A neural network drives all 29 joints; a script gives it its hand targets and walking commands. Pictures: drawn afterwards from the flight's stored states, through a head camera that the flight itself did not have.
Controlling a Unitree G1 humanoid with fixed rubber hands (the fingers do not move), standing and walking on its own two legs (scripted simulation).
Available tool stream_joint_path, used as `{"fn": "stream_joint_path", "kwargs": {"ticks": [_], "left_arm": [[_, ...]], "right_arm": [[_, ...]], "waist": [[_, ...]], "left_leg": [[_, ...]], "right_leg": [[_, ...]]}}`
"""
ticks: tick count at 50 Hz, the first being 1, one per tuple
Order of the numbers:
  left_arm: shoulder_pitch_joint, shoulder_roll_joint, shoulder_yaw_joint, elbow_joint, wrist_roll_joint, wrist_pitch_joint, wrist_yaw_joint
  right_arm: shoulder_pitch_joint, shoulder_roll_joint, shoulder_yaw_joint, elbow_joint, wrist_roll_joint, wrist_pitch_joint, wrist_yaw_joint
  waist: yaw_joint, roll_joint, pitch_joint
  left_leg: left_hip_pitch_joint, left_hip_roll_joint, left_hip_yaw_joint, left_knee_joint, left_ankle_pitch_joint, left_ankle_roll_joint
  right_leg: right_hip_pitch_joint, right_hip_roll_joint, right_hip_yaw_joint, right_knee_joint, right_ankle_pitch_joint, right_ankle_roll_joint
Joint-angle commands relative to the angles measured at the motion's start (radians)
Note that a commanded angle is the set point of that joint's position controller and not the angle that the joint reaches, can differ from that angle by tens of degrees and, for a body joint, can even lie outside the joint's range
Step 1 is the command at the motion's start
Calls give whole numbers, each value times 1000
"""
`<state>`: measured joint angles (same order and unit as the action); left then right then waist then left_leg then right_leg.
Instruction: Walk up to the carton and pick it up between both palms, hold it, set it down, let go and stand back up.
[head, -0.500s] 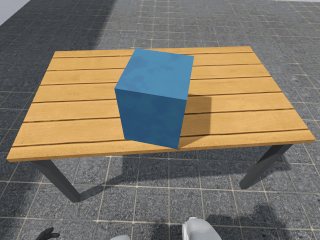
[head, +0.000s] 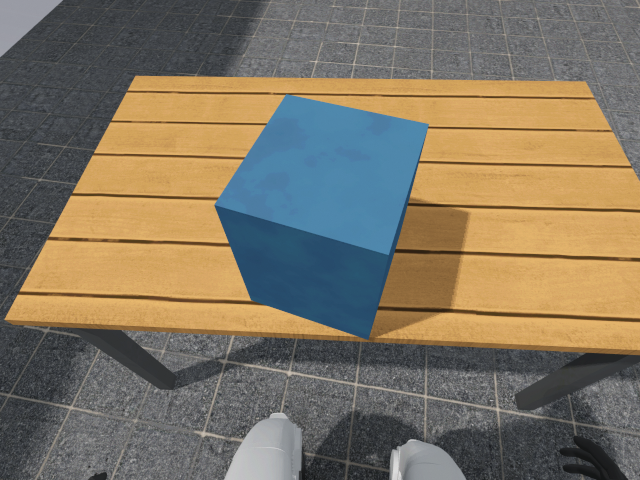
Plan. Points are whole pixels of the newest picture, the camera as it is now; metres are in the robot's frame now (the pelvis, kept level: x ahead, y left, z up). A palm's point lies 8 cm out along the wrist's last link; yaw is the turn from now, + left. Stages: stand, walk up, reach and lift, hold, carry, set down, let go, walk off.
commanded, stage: walk up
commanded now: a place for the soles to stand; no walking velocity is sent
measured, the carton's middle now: (329, 222) +0.44 +0.03 +0.00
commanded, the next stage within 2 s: none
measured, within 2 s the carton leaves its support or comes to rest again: neither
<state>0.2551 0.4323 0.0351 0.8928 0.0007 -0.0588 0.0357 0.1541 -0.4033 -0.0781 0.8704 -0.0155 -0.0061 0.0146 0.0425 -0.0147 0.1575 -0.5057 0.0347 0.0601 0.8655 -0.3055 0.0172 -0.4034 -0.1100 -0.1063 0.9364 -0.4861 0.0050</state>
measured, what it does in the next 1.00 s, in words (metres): stands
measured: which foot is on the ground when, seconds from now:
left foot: down 0.00-1.00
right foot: down 0.00-1.00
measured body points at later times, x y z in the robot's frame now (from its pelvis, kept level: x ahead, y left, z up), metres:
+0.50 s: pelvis +0.01 +0.04 +0.00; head +0.06 +0.03 +0.44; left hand +0.11 +0.38 -0.11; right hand +0.12 -0.28 -0.12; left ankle +0.06 +0.13 -0.69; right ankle +0.02 -0.10 -0.68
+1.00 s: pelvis -0.02 +0.04 +0.01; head +0.00 +0.05 +0.46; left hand +0.06 +0.37 -0.11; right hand +0.09 -0.27 -0.10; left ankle +0.04 +0.16 -0.69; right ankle +0.03 -0.10 -0.69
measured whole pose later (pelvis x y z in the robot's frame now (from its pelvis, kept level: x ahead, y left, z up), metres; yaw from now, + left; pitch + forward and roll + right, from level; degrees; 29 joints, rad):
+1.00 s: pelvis -0.02 +0.04 +0.01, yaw +0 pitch -3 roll -1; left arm 0.15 0.40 0.04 1.04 0.02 -0.03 0.02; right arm 0.10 -0.36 -0.05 1.02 -0.02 0.01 0.02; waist 0.00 -0.01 0.08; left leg -0.43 0.03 0.03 0.82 -0.35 0.01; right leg -0.39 -0.04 -0.02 0.81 -0.37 0.01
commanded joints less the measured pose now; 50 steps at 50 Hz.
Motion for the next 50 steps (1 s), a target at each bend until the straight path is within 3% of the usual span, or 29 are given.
{"fn": "stream_joint_path", "kwargs": {"ticks": [1,3,6,8,9,10,12,14,16,17,18,20,23,25,26,27,28,29,30,32,34,36,37,38,40,42,45,47,50], "left_arm": [[38,223,45,-65,-38,-7,33],[25,241,43,-12,-13,-9,28],[113,225,47,19,-6,-33,35],[114,349,84,33,25,-35,41],[90,373,91,16,20,-32,41],[27,387,95,-2,20,-35,46],[-70,318,76,-20,16,-40,40],[-138,280,63,-41,10,-32,38],[-110,182,36,-44,-13,-25,33],[-98,201,52,-16,-18,-13,36],[-86,221,55,-15,-10,-6,31],[-113,209,50,4,0,-3,31],[14,191,51,45,-3,5,31],[65,168,50,74,-3,-11,29],[80,186,61,85,13,-27,29],[83,250,81,68,31,-38,30],[14,315,86,56,35,-30,26],[-71,377,112,22,38,-23,33],[-100,361,105,19,30,-22,31],[-167,292,79,-10,24,-17,30],[-176,249,74,-9,12,-8,23],[-175,157,46,-16,-6,5,15],[-125,175,54,22,-11,23,18],[-90,207,51,44,-5,22,14],[-84,214,64,72,16,18,2],[-21,189,62,97,6,8,4],[-99,266,74,79,24,0,6],[-163,278,67,85,22,9,2],[-159,190,40,83,12,20,-7]], "right_arm": [[56,-334,-80,-97,1,-13,-9],[21,-281,-65,-73,5,-3,-14],[-98,-237,-48,-112,11,15,-18],[-130,-173,-27,-116,8,24,-14],[-162,-212,-35,-123,12,26,-15],[-137,-221,-39,-115,10,26,-13],[-82,-219,-43,-58,11,9,-11],[37,-222,-54,0,20,-10,-15],[43,-317,-79,-21,-15,-24,-24],[5,-304,-67,-12,-12,-28,-21],[14,-320,-71,-10,1,-25,-19],[-8,-283,-64,-19,6,-11,-24],[-103,-278,-56,-35,-10,-5,-23],[-152,-268,-43,-36,-3,0,-22],[-158,-210,-26,-44,4,9,-15],[-139,-174,-16,-48,12,6,-12],[-107,-160,-8,-43,9,5,-19],[-142,-226,-36,-36,-4,13,-20],[-135,-270,-42,-10,2,13,-15],[-27,-211,-50,16,10,6,-3],[18,-197,-50,59,2,-14,-12],[-5,-264,-47,55,-3,-34,-22],[-35,-293,-43,48,-5,-33,-21],[-55,-306,-55,29,1,-34,-21],[-82,-268,-45,32,3,-22,-26],[-159,-251,-29,22,1,-8,-19],[-130,-211,-20,46,-1,4,-11],[-82,-198,-26,85,-4,7,-4],[-88,-251,-38,92,-4,-5,0]], "waist": [[-80,331,-340],[-61,219,-253],[8,107,-213],[18,-86,-219],[32,-127,-240],[16,-104,-199],[-46,-139,-157],[-109,-52,-251],[-113,143,-290],[-82,168,-280],[-88,138,-263],[-86,108,-202],[-33,231,-205],[1,136,-220],[28,91,-252],[27,-135,-282],[-6,-198,-248],[18,-209,-226],[-3,-138,-180],[-73,-169,-135],[-98,-109,-215],[-73,137,-226],[-44,154,-202],[-55,150,-234],[-45,73,-178],[11,179,-144],[-20,-14,-106],[-78,42,-124],[-59,136,-165]], "left_leg": [[351,317,-530,-370,113,305],[221,277,-472,-332,192,289],[-2,154,-260,-149,364,165],[-163,20,-76,155,91,30],[-143,-18,-87,226,-274,24],[-158,13,-109,276,-337,22],[-74,45,-87,93,-245,37],[136,61,-134,-105,311,39],[369,179,-458,-286,311,138],[358,273,-555,-308,358,265],[326,287,-600,-326,320,272],[268,237,-498,-340,328,209],[150,232,-466,-366,87,210],[67,198,-364,-296,69,194],[-22,151,-265,-162,149,134],[-183,69,-217,10,67,57],[-208,-21,-88,88,-172,2],[-142,20,-93,192,-306,3],[-59,28,-131,216,-307,-8],[24,24,-78,39,-207,14],[185,10,-94,-194,95,18],[292,192,-481,-384,172,103],[264,285,-567,-438,-58,191],[219,300,-540,-382,-11,247],[7,255,-498,-432,-136,186],[-55,177,-329,-396,-197,127],[-95,61,-191,-228,-226,36],[140,17,-119,-153,-257,21],[171,175,-383,-470,-405,100]], "right_leg": [[-179,79,22,136,-136,-34],[-70,52,67,73,-192,-35],[124,30,80,-127,254,-68],[189,-211,503,-405,244,-199],[146,-347,631,-438,385,-316],[147,-376,650,-405,459,-356],[98,-270,419,-308,610,-272],[38,-115,206,-133,553,-130],[-178,61,39,117,297,-13],[-194,74,69,144,-118,-19],[-175,71,121,138,-224,-31],[-182,46,119,118,-199,-49],[-90,37,93,91,-50,-67],[65,42,57,-156,103,-76],[224,35,117,-333,163,-91],[341,-96,383,-409,161,-151],[283,-254,616,-535,53,-228],[150,-369,693,-550,43,-338],[48,-347,651,-499,137,-342],[65,-209,365,-353,485,-227],[38,-118,251,-219,517,-138],[-141,63,86,40,166,-19],[-171,68,117,16,-120,-28],[-86,38,133,10,-155,-34],[64,46,118,-54,-29,-62],[129,63,97,-171,77,-78],[97,-64,331,-397,0,-132],[-112,-134,424,-468,-182,-144],[-76,60,121,-226,-26,-64]]}}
